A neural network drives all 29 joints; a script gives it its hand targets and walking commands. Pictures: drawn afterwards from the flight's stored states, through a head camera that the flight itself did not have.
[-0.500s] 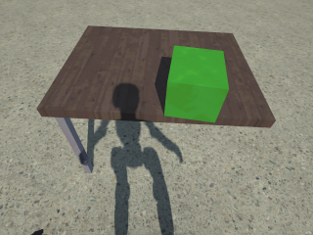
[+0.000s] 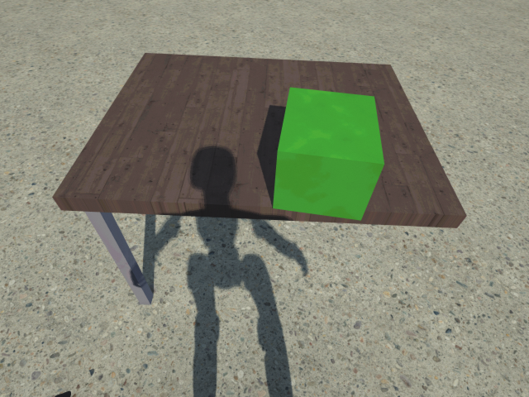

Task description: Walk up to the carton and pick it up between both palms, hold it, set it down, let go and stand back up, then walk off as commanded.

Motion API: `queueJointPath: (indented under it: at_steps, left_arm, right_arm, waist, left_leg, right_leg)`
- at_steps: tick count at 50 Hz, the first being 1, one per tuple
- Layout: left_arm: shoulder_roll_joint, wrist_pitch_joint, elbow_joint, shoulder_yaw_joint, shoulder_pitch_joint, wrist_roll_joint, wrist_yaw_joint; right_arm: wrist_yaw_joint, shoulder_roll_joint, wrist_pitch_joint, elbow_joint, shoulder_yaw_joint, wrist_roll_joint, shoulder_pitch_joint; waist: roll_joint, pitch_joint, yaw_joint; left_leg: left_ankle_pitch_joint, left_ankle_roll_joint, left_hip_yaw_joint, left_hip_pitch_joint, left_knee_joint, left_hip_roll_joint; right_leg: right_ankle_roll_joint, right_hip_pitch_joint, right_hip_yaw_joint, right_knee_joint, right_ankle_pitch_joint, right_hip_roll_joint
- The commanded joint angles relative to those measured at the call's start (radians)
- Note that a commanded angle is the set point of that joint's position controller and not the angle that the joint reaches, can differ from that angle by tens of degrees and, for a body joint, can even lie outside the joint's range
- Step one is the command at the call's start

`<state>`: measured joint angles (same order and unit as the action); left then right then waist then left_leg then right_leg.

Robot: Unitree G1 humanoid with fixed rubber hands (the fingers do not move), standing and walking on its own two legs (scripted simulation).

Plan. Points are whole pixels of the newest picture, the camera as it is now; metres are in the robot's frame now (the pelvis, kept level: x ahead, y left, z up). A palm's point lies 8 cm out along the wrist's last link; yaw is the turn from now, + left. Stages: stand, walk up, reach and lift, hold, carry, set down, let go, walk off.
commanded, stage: walk up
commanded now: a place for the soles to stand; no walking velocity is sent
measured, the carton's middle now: (324, 151) +0.66 -0.15 -0.01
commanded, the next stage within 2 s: none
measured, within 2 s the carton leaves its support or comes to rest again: neither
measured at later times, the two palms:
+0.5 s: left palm out of the picture +0.12 +0.29 -0.08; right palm out of the picture +0.07 -0.34 -0.10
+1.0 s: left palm out of the picture +0.16 +0.28 -0.07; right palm out of the picture +0.04 -0.37 -0.10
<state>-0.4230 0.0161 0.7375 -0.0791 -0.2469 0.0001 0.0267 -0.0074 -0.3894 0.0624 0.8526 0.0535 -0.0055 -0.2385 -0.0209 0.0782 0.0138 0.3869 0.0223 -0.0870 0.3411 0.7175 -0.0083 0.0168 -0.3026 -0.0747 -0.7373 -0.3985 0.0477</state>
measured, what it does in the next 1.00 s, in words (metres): lifts its right foot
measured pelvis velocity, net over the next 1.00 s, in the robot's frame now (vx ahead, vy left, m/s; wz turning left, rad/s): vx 0.02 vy -0.05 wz -0.03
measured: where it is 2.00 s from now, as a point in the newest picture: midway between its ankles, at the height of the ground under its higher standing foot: outside the picture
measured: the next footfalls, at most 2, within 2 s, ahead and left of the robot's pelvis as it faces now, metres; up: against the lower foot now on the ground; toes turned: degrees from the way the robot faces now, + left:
right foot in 1.08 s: +0.13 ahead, -0.21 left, +0.00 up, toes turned -5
left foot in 1.66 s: +0.28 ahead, -0.02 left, +0.00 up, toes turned -5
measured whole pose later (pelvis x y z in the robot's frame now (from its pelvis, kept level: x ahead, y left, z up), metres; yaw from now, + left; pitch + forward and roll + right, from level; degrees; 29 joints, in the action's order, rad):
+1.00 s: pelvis +0.02 -0.05 +0.00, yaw -2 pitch -1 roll +1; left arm -0.49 -0.02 0.74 -0.07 -0.18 0.00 0.08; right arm -0.01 -0.39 0.09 0.87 0.05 -0.01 -0.34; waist -0.03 0.08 0.01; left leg 0.40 0.03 -0.09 0.29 0.69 0.06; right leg 0.02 -0.46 -0.02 -0.97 -0.53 0.04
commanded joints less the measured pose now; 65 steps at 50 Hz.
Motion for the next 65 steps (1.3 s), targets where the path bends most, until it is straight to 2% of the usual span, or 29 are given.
queueJointPath:
  at_steps: [1, 3, 7, 9, 10, 11, 13, 16, 18, 20, 22, 24, 27, 31, 35, 37, 38, 41, 46, 47, 50, 52, 53, 54, 55, 56, 58, 60, 65]
  left_arm:
    - [-0.124, -0.014, -0.056, -0.017, 0.096, -0.005, -0.022]
    - [-0.16, -0.014, -0.047, -0.027, 0.103, -0.017, -0.022]
    - [-0.156, 0.006, 0.0, -0.041, -0.024, 0.007, -0.014]
    - [-0.189, 0.009, 0.018, -0.047, -0.021, 0.03, -0.019]
    - [-0.235, 0.014, 0.03, -0.047, -0.026, 0.029, -0.024]
    - [-0.266, 0.019, 0.019, -0.044, 0.001, 0.027, -0.025]
    - [-0.26, 0.02, -0.005, -0.048, 0.078, 0.034, -0.016]
    - [-0.224, 0.016, -0.009, -0.025, 0.144, 0.022, -0.012]
    - [-0.175, 0.014, -0.023, -0.023, 0.108, 0.008, -0.012]
    - [-0.147, 0.0, -0.029, -0.02, 0.113, -0.004, -0.015]
    - [-0.147, -0.005, -0.009, -0.023, 0.064, -0.001, -0.014]
    - [-0.221, 0.012, 0.001, -0.042, 0.058, 0.023, -0.008]
    - [-0.233, 0.013, 0.006, -0.036, 0.116, 0.021, -0.006]
    - [-0.198, 0.009, 0.001, -0.025, 0.126, 0.01, -0.009]
    - [-0.199, 0.007, -0.004, -0.024, 0.12, 0.007, -0.012]
    - [-0.181, 0.01, -0.012, -0.031, 0.132, 0.008, -0.021]
    - [-0.243, 0.002, -0.068, -0.067, 0.104, 0.048, 0.015]
    - [-0.191, -0.017, -0.112, -0.05, 0.195, 0.063, 0.041]
    - [-0.201, 0.002, -0.104, -0.055, 0.158, 0.048, 0.056]
    - [-0.194, 0.0, -0.102, -0.053, 0.155, 0.042, 0.058]
    - [-0.188, 0.008, -0.076, -0.058, 0.061, 0.028, 0.066]
    - [-0.203, 0.018, 0.024, -0.083, -0.217, 0.021, 0.052]
    - [-0.261, 0.023, 0.035, -0.1, -0.33, 0.035, 0.031]
    - [-0.351, 0.031, 0.019, -0.113, -0.314, 0.037, 0.02]
    - [-0.364, 0.035, -0.013, -0.11, -0.226, 0.032, 0.012]
    - [-0.389, 0.03, -0.029, -0.116, -0.181, 0.018, 0.008]
    - [-0.318, 0.033, -0.039, -0.097, -0.068, 0.011, 0.007]
    - [-0.292, 0.049, -0.049, -0.09, -0.048, 0.017, 0.005]
    - [-0.21, 0.065, -0.08, -0.077, -0.184, 0.004, -0.001]
  right_arm:
    - [-0.037, -0.295, 0.032, -0.051, 0.061, -0.012, -0.081]
    - [-0.033, -0.29, 0.031, -0.041, 0.055, -0.016, -0.038]
    - [-0.026, -0.253, 0.004, -0.081, 0.044, -0.014, 0.099]
    - [-0.027, -0.224, 0.002, -0.093, 0.034, -0.013, 0.077]
    - [-0.024, -0.178, -0.002, -0.093, 0.012, 0.004, 0.083]
    - [-0.022, -0.185, -0.011, -0.087, 0.015, 0.008, 0.07]
    - [-0.015, -0.223, -0.02, -0.057, 0.039, -0.012, -0.009]
    - [-0.007, -0.184, 0.002, -0.034, 0.034, -0.009, -0.05]
    - [-0.019, -0.23, 0.016, -0.023, 0.043, -0.015, -0.056]
    - [-0.025, -0.291, 0.019, -0.042, 0.046, -0.02, -0.001]
    - [-0.022, -0.292, 0.008, -0.04, 0.052, -0.02, 0.064]
    - [-0.016, -0.208, -0.004, -0.053, 0.024, -0.012, 0.103]
    - [-0.01, -0.21, -0.009, -0.009, 0.026, -0.014, 0.01]
    - [-0.004, -0.223, 0.001, -0.013, 0.033, -0.015, 0.03]
    - [-0.015, -0.19, 0.002, -0.014, 0.011, -0.013, 0.054]
    - [-0.015, -0.211, 0.003, -0.015, 0.021, -0.02, 0.044]
    - [-0.017, -0.289, 0.027, -0.002, 0.068, -0.007, -0.089]
    - [-0.027, -0.424, 0.045, 0.015, 0.119, -0.028, -0.231]
    - [-0.039, -0.367, 0.057, -0.047, 0.11, -0.024, -0.166]
    - [-0.041, -0.381, 0.054, -0.04, 0.104, -0.02, -0.191]
    - [-0.031, -0.365, 0.039, -0.084, 0.099, -0.034, -0.04]
    - [-0.026, -0.313, 0.03, -0.107, 0.082, -0.028, 0.045]
    - [-0.027, -0.229, 0.033, -0.128, 0.057, -0.017, 0.006]
    - [-0.032, -0.15, 0.036, -0.162, 0.026, -0.002, -0.006]
    - [-0.042, -0.209, 0.031, -0.142, 0.031, -0.017, -0.01]
    - [-0.042, -0.273, 0.021, -0.111, 0.053, -0.007, -0.041]
    - [-0.026, -0.259, 0.011, -0.084, 0.057, 0.003, -0.081]
    - [-0.01, -0.255, 0.009, -0.057, 0.057, 0.018, -0.146]
    - [-0.004, -0.207, -0.002, -0.093, 0.053, 0.003, -0.1]
  waist:
    - [0.167, -0.134, 0.016]
    - [0.171, -0.053, 0.002]
    - [0.118, -0.01, -0.069]
    - [0.07, -0.056, -0.087]
    - [-0.064, -0.084, -0.081]
    - [-0.082, -0.052, -0.037]
    - [-0.114, -0.033, -0.008]
    - [-0.104, -0.018, 0.027]
    - [0.019, -0.124, 0.019]
    - [0.129, -0.123, -0.018]
    - [0.078, -0.073, -0.05]
    - [-0.059, -0.004, -0.051]
    - [-0.093, -0.01, 0.005]
    - [-0.024, -0.017, -0.004]
    - [-0.059, -0.077, -0.021]
    - [0.037, -0.11, -0.022]
    - [-0.09, -0.138, -0.004]
    - [0.208, -0.014, 0.094]
    - [0.057, -0.028, 0.032]
    - [0.11, -0.075, 0.062]
    - [0.23, -0.052, -0.028]
    - [0.057, -0.083, -0.2]
    - [-0.167, -0.156, -0.257]
    - [-0.319, -0.197, -0.227]
    - [-0.157, -0.107, -0.166]
    - [-0.09, -0.075, -0.141]
    - [-0.046, 0.083, -0.058]
    - [-0.141, 0.085, -0.04]
    - [-0.024, -0.062, -0.06]
  left_leg:
    - [-0.463, -0.28, -0.47, -0.216, -0.274, 0.335]
    - [-0.524, -0.306, -0.382, -0.11, -0.237, 0.305]
    - [-0.384, -0.151, -0.167, 0.13, -0.148, 0.135]
    - [-0.238, -0.092, -0.075, 0.182, -0.052, 0.07]
    - [-0.163, -0.049, 0.016, 0.167, 0.072, 0.006]
    - [0.029, -0.035, 0.069, 0.138, 0.097, -0.016]
    - [0.209, -0.049, 0.075, 0.08, 0.142, 0.016]
    - [-0.015, -0.054, 0.099, -0.089, -0.1, 0.014]
    - [-0.278, -0.072, -0.002, -0.186, -0.171, 0.049]
    - [-0.335, -0.196, -0.309, -0.09, -0.243, 0.223]
    - [-0.114, -0.204, -0.251, 0.036, -0.232, 0.198]
    - [-0.004, -0.095, -0.057, 0.147, -0.095, 0.052]
    - [0.053, -0.049, 0.083, -0.013, -0.019, -0.001]
    - [-0.15, -0.079, -0.045, -0.065, -0.154, 0.061]
    - [-0.209, -0.065, -0.02, -0.017, -0.103, 0.035]
    - [-0.328, -0.07, -0.013, -0.046, -0.122, 0.056]
    - [0.06, -0.14, -0.078, -0.11, -0.085, 0.076]
    - [0.463, -0.323, -0.652, -0.33, -0.446, 0.357]
    - [-0.08, -0.322, -0.466, -0.352, -0.302, 0.324]
    - [-0.152, -0.306, -0.394, -0.319, -0.285, 0.317]
    - [-0.096, -0.258, -0.188, -0.058, -0.227, 0.228]
    - [-0.222, -0.14, -0.038, 0.21, 0.055, 0.145]
    - [-0.165, -0.072, 0.033, 0.287, 0.388, 0.046]
    - [0.28, -0.035, 0.022, 0.443, 0.542, -0.064]
    - [0.242, -0.051, -0.016, 0.505, 0.566, -0.048]
    - [0.155, -0.054, -0.047, 0.44, 0.563, 0.006]
    - [-0.008, -0.043, -0.021, 0.364, 0.498, 0.07]
    - [-0.062, -0.046, 0.001, 0.29, 0.452, 0.057]
    - [-0.122, -0.031, 0.048, 0.254, 0.314, 0.003]
  right_leg:
    - [-0.007, -0.176, 0.096, -0.175, -0.205, -0.023]
    - [0.016, -0.161, 0.13, -0.183, -0.314, -0.021]
    - [0.047, 0.09, 0.069, 0.12, 0.087, -0.02]
    - [0.091, 0.159, 0.169, 0.198, 0.047, 0.059]
    - [0.135, 0.166, 0.308, 0.321, 0.048, 0.187]
    - [0.176, 0.091, 0.398, 0.369, 0.086, 0.272]
    - [0.193, -0.021, 0.401, 0.418, -0.044, 0.295]
    - [0.108, -0.076, 0.215, 0.284, 0.173, 0.19]
    - [0.063, -0.033, 0.127, 0.134, 0.32, 0.119]
    - [0.0, -0.017, 0.076, -0.021, 0.128, -0.001]
    - [0.032, 0.017, 0.093, 0.078, -0.075, -0.01]
    - [0.086, 0.059, 0.22, 0.288, -0.073, 0.093]
    - [0.141, -0.071, 0.3, 0.376, -0.111, 0.213]
    - [0.05, -0.078, 0.152, 0.262, -0.056, 0.075]
    - [0.069, 0.057, 0.187, 0.275, 0.088, 0.112]
    - [0.073, 0.08, 0.134, 0.203, 0.191, 0.109]
    - [0.094, -0.013, 0.181, 0.119, -0.091, 0.078]
    - [0.021, -0.517, 0.163, -0.317, -0.235, -0.031]
    - [0.002, -0.464, 0.201, -0.253, -0.126, 0.038]
    - [-0.007, -0.386, 0.16, -0.195, -0.153, 0.032]
    - [0.01, -0.127, 0.068, -0.04, -0.068, -0.012]
    - [0.019, 0.344, -0.006, 0.151, 0.133, -0.068]
    - [0.034, 0.467, 0.167, 0.282, 0.072, 0.033]
    - [0.085, 0.506, 0.566, 0.404, -0.014, 0.272]
    - [0.152, 0.39, 0.751, 0.49, -0.035, 0.365]
    - [0.148, 0.271, 0.764, 0.523, -0.161, 0.37]
    - [0.016, 0.107, 0.538, 0.525, -0.11, 0.22]
    - [0.0, 0.083, 0.412, 0.505, 0.08, 0.16]
    - [0.058, 0.306, 0.239, 0.396, 0.684, 0.127]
